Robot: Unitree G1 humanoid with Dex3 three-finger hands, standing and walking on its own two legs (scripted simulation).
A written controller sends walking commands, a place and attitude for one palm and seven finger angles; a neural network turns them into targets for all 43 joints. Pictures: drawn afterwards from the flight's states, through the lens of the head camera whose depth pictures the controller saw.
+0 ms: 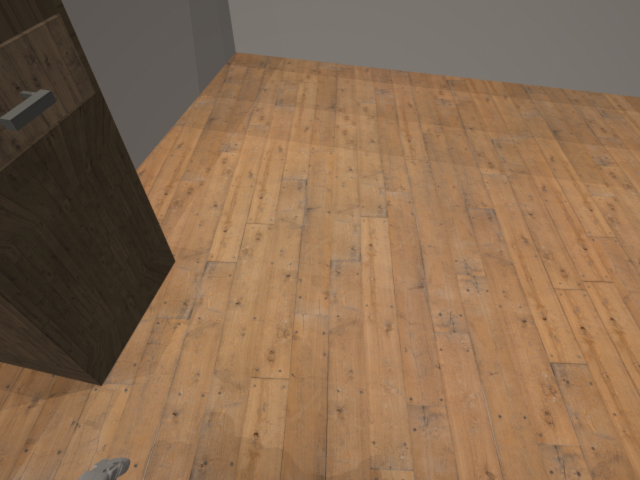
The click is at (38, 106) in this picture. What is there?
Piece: drawer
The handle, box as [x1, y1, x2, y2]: [0, 89, 56, 130]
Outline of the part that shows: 56,101 49,90 40,89 36,92 22,91 20,93 21,95 27,98 0,117 0,124 3,124 7,129 18,130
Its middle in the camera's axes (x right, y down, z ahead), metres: -0.60 -0.26 +0.77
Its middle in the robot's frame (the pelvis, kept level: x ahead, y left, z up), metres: +0.74 +0.64 +0.06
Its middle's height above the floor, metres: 0.83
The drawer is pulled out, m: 0.00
